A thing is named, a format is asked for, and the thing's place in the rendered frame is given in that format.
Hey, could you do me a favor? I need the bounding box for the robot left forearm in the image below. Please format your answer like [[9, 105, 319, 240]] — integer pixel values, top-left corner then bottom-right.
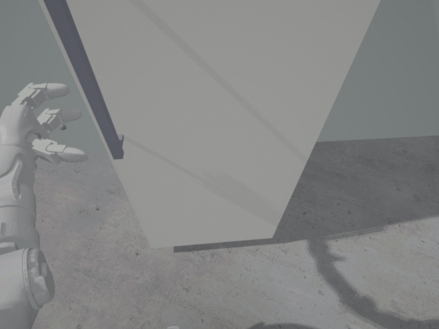
[[0, 145, 40, 255]]

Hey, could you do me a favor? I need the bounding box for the fridge door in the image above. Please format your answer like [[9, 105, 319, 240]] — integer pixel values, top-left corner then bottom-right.
[[38, 0, 381, 248]]

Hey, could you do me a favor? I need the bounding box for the left robot upper arm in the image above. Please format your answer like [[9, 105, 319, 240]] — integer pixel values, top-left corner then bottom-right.
[[0, 247, 55, 329]]

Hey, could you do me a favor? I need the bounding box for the robot left hand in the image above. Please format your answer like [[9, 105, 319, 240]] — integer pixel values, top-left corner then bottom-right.
[[0, 83, 88, 165]]

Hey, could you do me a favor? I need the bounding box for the handle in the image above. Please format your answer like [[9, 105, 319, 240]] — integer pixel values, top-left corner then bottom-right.
[[43, 0, 124, 160]]

